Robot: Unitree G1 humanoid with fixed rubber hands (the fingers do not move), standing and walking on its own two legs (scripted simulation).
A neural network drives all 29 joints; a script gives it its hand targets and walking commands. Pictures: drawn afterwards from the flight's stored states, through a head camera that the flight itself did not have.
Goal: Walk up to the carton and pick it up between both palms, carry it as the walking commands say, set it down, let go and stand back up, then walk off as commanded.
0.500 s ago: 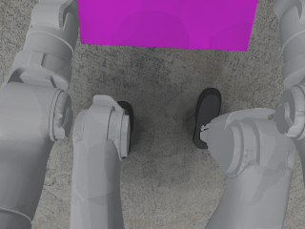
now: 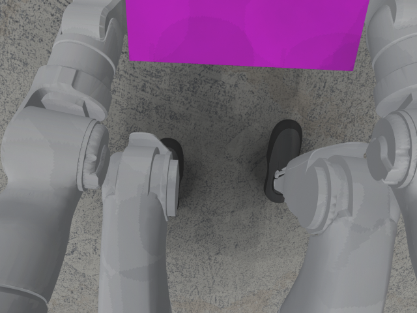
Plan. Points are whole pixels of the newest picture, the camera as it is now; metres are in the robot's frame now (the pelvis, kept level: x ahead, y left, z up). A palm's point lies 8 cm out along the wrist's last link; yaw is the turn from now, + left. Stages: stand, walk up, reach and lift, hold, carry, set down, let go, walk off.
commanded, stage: reach and lift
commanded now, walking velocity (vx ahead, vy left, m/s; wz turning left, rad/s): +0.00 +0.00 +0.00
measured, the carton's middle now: out of the picture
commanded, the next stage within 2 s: none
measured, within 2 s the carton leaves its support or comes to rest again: leaves its support in 0.46 s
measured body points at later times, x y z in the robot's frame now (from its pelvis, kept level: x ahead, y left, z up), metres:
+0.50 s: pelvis -0.01 -0.01 -0.01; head +0.38 -0.02 +0.21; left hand +0.56 +0.12 -0.20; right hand +0.57 -0.22 -0.19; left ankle +0.11 +0.13 -0.36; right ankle +0.16 -0.15 -0.35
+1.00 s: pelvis -0.01 -0.01 +0.03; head +0.36 -0.03 +0.26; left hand +0.55 +0.13 -0.13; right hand +0.56 -0.21 -0.13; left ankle +0.11 +0.13 -0.36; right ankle +0.16 -0.16 -0.36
